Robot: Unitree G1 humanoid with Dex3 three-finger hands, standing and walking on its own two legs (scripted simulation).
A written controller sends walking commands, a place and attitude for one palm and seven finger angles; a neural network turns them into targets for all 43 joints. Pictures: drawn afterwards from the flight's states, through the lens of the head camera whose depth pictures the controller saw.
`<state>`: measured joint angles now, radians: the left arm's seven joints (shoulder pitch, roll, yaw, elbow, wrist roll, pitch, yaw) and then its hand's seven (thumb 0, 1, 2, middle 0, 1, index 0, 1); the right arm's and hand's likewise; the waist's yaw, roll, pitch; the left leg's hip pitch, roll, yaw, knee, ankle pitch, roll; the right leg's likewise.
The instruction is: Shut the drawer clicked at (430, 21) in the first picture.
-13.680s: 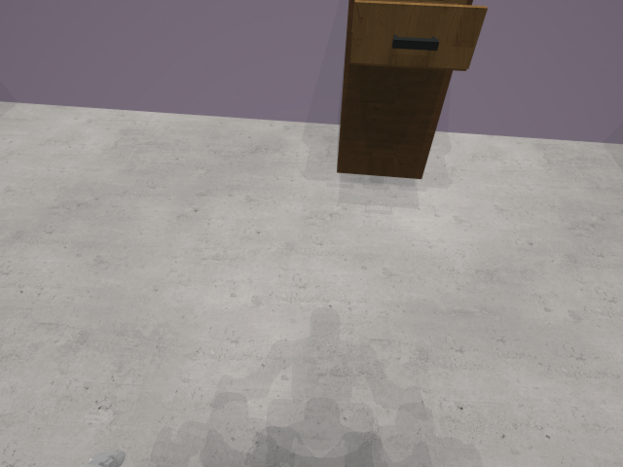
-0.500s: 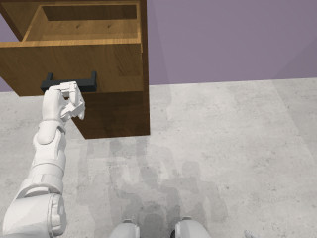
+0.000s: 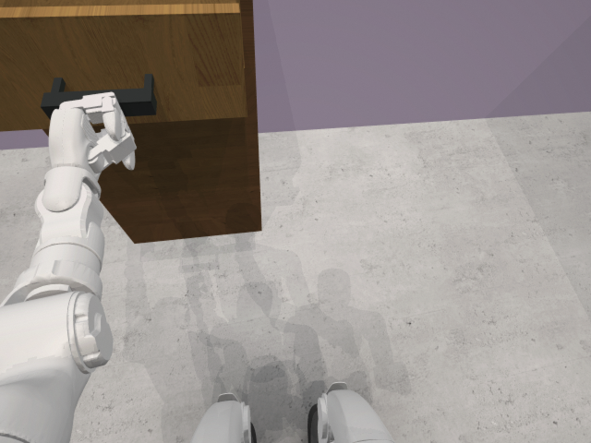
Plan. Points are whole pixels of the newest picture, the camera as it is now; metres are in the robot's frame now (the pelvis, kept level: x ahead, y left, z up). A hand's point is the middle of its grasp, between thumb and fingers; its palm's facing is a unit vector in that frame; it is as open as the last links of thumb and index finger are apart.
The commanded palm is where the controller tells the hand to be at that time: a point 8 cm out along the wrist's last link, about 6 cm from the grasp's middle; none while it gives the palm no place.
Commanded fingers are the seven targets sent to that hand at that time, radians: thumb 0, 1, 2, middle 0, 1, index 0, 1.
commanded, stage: push the drawer shut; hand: left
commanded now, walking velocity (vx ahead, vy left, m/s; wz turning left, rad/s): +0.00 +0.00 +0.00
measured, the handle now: (103, 93) +0.57 +0.24 +0.08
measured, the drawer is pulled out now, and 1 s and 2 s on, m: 0.13 0.02 0.00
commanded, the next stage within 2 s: pull the fist back off the drawer in 1.40 s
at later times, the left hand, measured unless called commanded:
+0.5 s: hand (133, 104) +0.55 +0.19 +0.08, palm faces +0.09 -1.00 -0.02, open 3.3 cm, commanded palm +0.54 +0.23 +0.08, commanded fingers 0.00 0.90 0.90 -1.40 -1.60 -1.40 -1.60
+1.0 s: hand (133, 76) +0.60 +0.20 +0.09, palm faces +0.08 -1.00 -0.03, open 3.4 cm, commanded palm +0.61 +0.23 +0.08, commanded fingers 0.00 0.90 0.90 -1.40 -1.60 -1.40 -1.60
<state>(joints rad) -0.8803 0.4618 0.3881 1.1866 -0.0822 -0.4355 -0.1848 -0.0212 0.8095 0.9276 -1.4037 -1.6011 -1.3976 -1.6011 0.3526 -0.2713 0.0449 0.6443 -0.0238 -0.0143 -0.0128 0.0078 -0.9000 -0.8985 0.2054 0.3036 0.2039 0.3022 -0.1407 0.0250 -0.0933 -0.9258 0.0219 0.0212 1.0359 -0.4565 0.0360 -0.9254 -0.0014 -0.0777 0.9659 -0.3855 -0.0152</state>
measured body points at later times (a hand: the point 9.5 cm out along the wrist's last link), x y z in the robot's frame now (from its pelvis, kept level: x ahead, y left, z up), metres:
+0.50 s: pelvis +0.02 +0.00 +0.00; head +0.16 +0.02 +0.43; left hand +0.54 +0.25 +0.09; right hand -0.01 -0.26 -0.11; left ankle +0.02 +0.09 -0.67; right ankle +0.04 -0.12 -0.67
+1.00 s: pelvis +0.01 +0.00 -0.01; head +0.19 +0.02 +0.40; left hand +0.59 +0.25 +0.09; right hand -0.05 -0.25 -0.10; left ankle +0.02 +0.09 -0.67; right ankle +0.04 -0.12 -0.67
